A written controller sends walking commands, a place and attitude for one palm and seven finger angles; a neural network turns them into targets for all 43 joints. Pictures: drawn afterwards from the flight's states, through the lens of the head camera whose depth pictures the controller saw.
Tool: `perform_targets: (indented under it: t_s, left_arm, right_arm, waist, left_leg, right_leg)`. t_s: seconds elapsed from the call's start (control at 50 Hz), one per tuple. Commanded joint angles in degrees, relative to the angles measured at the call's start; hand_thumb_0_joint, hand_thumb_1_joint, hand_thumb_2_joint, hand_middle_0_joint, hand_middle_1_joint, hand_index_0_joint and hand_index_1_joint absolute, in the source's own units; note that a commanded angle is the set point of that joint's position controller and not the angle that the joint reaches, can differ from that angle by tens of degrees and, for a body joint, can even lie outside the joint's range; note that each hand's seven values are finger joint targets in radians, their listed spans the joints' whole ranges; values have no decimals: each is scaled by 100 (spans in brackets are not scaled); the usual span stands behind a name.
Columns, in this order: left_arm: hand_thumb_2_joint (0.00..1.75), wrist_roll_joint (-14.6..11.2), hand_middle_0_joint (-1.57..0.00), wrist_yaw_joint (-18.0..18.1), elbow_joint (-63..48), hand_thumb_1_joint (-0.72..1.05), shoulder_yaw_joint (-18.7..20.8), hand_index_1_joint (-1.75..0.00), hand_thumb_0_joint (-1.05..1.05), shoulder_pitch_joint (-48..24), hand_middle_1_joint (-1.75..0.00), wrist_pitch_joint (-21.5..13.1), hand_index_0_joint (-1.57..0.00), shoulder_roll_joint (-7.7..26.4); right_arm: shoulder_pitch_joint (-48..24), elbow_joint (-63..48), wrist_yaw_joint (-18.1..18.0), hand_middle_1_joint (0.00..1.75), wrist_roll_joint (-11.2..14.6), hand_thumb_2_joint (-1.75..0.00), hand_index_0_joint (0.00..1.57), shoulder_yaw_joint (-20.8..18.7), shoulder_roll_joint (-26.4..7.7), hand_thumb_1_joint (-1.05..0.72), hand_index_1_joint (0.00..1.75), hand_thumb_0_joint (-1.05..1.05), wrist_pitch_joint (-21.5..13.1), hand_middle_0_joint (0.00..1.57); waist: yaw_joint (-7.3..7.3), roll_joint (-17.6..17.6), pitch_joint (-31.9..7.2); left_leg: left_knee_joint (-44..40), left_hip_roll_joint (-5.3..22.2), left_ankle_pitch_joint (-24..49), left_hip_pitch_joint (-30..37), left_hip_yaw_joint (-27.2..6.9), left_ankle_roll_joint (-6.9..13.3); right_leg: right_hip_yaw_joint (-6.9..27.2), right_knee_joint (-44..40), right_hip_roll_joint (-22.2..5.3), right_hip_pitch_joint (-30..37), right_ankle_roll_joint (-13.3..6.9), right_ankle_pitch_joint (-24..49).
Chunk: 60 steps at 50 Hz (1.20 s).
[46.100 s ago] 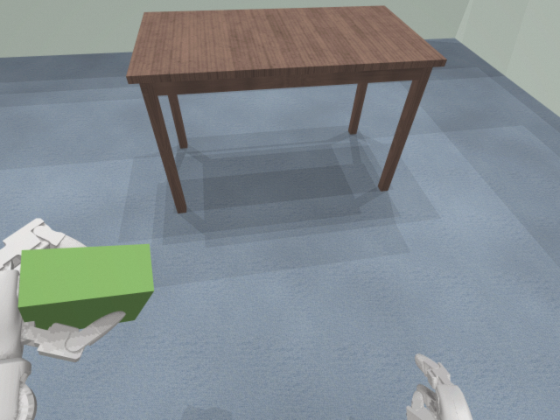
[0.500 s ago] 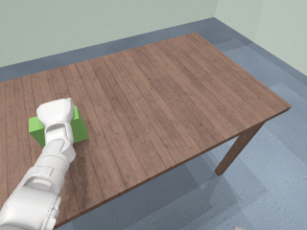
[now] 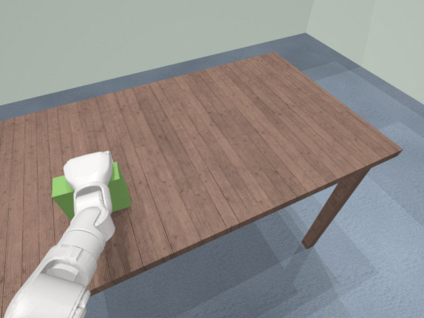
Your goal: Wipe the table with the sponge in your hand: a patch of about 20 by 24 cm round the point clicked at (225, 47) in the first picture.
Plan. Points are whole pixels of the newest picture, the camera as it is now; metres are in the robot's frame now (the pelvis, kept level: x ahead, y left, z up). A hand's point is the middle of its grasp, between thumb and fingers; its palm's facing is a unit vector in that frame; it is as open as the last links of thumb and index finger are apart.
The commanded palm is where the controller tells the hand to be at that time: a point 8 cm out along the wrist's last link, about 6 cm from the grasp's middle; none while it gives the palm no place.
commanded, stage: wipe back along the third lane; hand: left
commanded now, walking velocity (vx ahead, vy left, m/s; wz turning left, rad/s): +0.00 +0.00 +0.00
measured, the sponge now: (97, 197) +0.36 +0.28 -0.01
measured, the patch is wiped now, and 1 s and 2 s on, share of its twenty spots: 0.85 0.90 0.90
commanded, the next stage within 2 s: slide back across to the middle lane in 0.70 s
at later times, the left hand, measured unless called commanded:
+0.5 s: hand (104, 201) +0.34 +0.25 +0.02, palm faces -0.04 -0.02 -1.00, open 9.6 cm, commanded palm +0.29 +0.22 +0.05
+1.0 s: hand (105, 210) +0.32 +0.24 +0.02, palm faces -0.04 -0.07 -1.00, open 9.5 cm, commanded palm +0.27 +0.24 +0.07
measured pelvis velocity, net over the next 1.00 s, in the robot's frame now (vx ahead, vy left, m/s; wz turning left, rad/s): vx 0.00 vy -0.01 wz -0.02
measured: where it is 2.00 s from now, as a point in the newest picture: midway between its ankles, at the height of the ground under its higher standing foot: outside the picture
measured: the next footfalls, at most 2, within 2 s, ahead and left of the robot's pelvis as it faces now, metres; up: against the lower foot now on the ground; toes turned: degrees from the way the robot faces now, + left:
none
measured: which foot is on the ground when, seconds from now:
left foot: down 0.00-1.00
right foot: down 0.00-1.00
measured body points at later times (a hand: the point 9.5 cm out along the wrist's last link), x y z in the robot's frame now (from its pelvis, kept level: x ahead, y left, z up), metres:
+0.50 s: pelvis +0.01 -0.01 +0.00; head +0.01 -0.03 +0.45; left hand +0.33 +0.24 +0.07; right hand +0.19 -0.26 -0.10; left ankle -0.01 +0.09 -0.73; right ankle -0.02 -0.11 -0.73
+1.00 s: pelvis +0.00 -0.01 +0.00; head +0.00 -0.03 +0.45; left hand +0.31 +0.24 +0.08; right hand +0.19 -0.24 -0.10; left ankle -0.01 +0.09 -0.73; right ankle -0.02 -0.11 -0.73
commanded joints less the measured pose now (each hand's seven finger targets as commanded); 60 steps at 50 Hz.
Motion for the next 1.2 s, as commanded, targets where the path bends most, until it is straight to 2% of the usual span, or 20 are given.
perform_targets:
  t_s: [0.0, 0.06, 0.08, 0.14, 0.18, 0.24, 0.28, 0.34, 0.38, 0.4, 0.48, 0.64, 0.76, 0.88, 0.94, 0.98, 1.04, 1.08, 1.14, 1.18]
  left_arm:
    - [130, -167, -120, -185, -407, 10, 14, -160, 0, -613, -160, -82, -120, 307]
    - [130, -211, -120, -207, -521, 10, -94, -160, 0, -400, -160, -13, -120, 158]
    - [130, -213, -120, -196, -518, 10, 211, -160, 0, -357, -160, -1, -120, 457]
    - [130, -185, -120, -235, -696, 10, -257, -160, 0, -347, -160, 47, -120, 21]
    - [130, -236, -120, -248, -752, 10, 111, -160, 0, -16, -160, 77, -120, 331]
    - [130, -255, -120, -280, -956, 10, -233, -160, 0, 114, -160, 112, -120, -38]
    - [130, -275, -120, -290, -1069, 10, 9, -160, 0, 382, -160, 144, -120, 151]
    - [130, -327, -120, -299, -1359, 10, -198, -160, 0, 606, -160, 226, -120, -75]
    - [130, -340, -120, -289, -1466, 10, 96, -160, 0, 800, -160, 312, -120, 194]
    - [130, -322, -120, -311, -1566, 10, -255, -160, 0, 659, -160, 346, -120, -112]
    - [130, -291, -120, -342, -1742, 10, -125, -160, 0, 766, -160, 490, -120, 19]
    - [130, -295, -120, -369, -2330, 10, -559, -160, 0, 1371, -160, 596, -120, -497]
    - [130, -242, -120, -365, -2214, 10, -410, -160, 0, 974, -160, 777, -120, -268]
    - [130, -176, -120, -369, -2430, 10, 372, -160, 0, 1047, -160, 714, -120, 637]
    - [130, -183, -120, -375, -2693, 10, 235, -160, 0, 1361, -160, 627, -120, 455]
    - [130, -169, -120, -373, -2755, 10, 697, -160, 0, 1433, -160, 606, -120, 981]
    - [130, -175, -120, -412, -2932, 10, 528, -160, 0, 1437, -160, 592, -120, 854]
    - [130, -143, -120, -432, -3035, 10, 826, -160, 0, 1465, -160, 577, -120, 1195]
    - [130, -198, -120, -520, -3076, 10, 697, -160, 0, 1686, -160, 489, -120, 1061]
    - [130, -203, -120, -582, -3171, 10, 896, -160, 0, 1709, -160, 408, -120, 1298]
  right_arm:
    - [-573, -743, -34, 30, 38, -90, 20, -210, -813, -90, 30, 0, -223, 20]
    - [-661, -777, -30, 30, 71, -90, 20, -212, -793, -90, 30, 0, -258, 20]
    - [-708, -746, -38, 30, 81, -90, 20, -216, -825, -90, 30, 0, -266, 20]
    - [-732, -796, -27, 30, 94, -90, 20, -212, -778, -90, 30, 0, -290, 20]
    - [-819, -808, -26, 30, 99, -90, 20, -218, -810, -90, 30, 0, -308, 20]
    - [-844, -882, -16, 30, 100, -90, 20, -211, -773, -90, 30, 0, -314, 20]
    - [-958, -908, -13, 30, 106, -90, 20, -215, -793, -90, 30, 0, -322, 20]
    - [-1013, -1005, -3, 30, 122, -90, 20, -205, -756, -90, 30, 0, -335, 20]
    - [-1137, -1011, -4, 30, 127, -90, 20, -193, -780, -90, 30, 0, -322, 20]
    - [-1134, -1049, -9, 30, 135, -90, 20, -174, -750, -90, 30, 0, -310, 20]
    - [-1294, -1085, 2, 30, 142, -90, 20, -156, -763, -90, 30, 0, -297, 20]
    - [-1426, -1261, 66, 30, 142, -90, 20, -146, -690, -90, 30, 0, -324, 20]
    - [-1477, -1206, 11, 30, 154, -90, 20, -91, -702, -90, 30, 0, -298, 20]
    - [-1514, -1249, -74, 30, 124, -90, 20, -73, -735, -90, 30, 0, -289, 20]
    - [-1486, -1343, -70, 30, 122, -90, 20, -75, -673, -90, 30, 0, -343, 20]
    - [-1520, -1318, -70, 30, 108, -90, 20, -64, -736, -90, 30, 0, -342, 20]
    - [-1519, -1361, -100, 30, 109, -90, 20, -61, -706, -90, 30, 0, -370, 20]
    - [-1579, -1336, -94, 30, 113, -90, 20, -66, -743, -90, 30, 0, -382, 20]
    - [-1534, -1341, -105, 30, 119, -90, 20, -71, -731, -90, 30, 0, -437, 20]
    - [-1576, -1318, -116, 30, 114, -90, 20, -79, -766, -90, 30, 0, -456, 20]
  waist:
    - [-83, -758, -970]
    - [-47, -746, -818]
    - [38, -727, -810]
    - [-64, -641, -746]
    - [101, -625, -822]
    - [2, -804, -792]
    - [129, -818, -839]
    - [102, -854, -829]
    - [210, -750, -789]
    - [72, -789, -644]
    - [185, -659, -613]
    - [162, -899, -775]
    - [153, -824, -438]
    - [369, -592, -813]
    - [359, -599, -885]
    - [456, -526, -763]
    - [390, -553, -563]
    - [477, -405, -514]
    - [414, -509, -431]
    - [444, -416, -396]
  left_leg:
    - [-413, 97, 1643, 659, -64, -10]
    - [-464, 81, 1505, 643, -29, 3]
    - [-499, 94, 1507, 636, -68, -5]
    - [-480, 71, 1493, 726, -14, 7]
    - [-514, 73, 1548, 737, -34, 2]
    - [-480, 46, 1614, 757, 35, 17]
    - [-494, 47, 1681, 778, 22, 9]
    - [-489, 20, 1756, 846, 61, 11]
    - [-529, 15, 1805, 845, 53, -6]
    - [-525, 18, 1762, 880, 74, -1]
    - [-567, 32, 1852, 996, 36, -26]
    - [-477, 43, 2153, 1134, 37, -39]
    - [-567, 38, 1791, 1031, 19, -50]
    - [-628, 0, 1826, 1096, -21, -39]
    - [-629, -19, 1949, 1170, 14, -23]
    - [-716, -11, 1901, 1096, -31, -36]
    - [-784, -39, 1735, 1084, 29, -10]
    - [-841, -33, 1785, 1130, -27, -10]
    - [-861, -51, 1677, 1136, 8, 12]
    - [-918, -43, 1640, 1154, -15, 20]
  right_leg:
    - [18, -318, 46, 755, -288, 1834]
    - [47, -400, 30, 749, -273, 1760]
    - [90, -403, 40, 773, -301, 1712]
    - [40, -406, 32, 723, -286, 1737]
    - [117, -428, 42, 847, -314, 1796]
    - [90, -403, 19, 960, -277, 2079]
    - [169, -411, 20, 1048, -298, 2190]
    - [136, -391, 5, 1150, -272, 2392]
    - [210, -405, 4, 1214, -293, 2463]
    - [148, -393, -3, 1126, -271, 2403]
    - [159, -396, 9, 1092, -312, 2379]
    - [111, -253, 11, 1209, -294, 2780]
    - [94, -309, 29, 989, -307, 2274]
    - [220, -313, 33, 1352, -336, 2220]
    - [175, -301, 31, 1507, -318, 2402]
    - [295, -358, 39, 1564, -347, 2380]
    - [240, -453, 32, 1576, -306, 2177]
    - [313, -493, 48, 1589, -348, 2119]
    - [298, -561, 42, 1616, -319, 2056]
    - [380, -606, 48, 1628, -336, 1962]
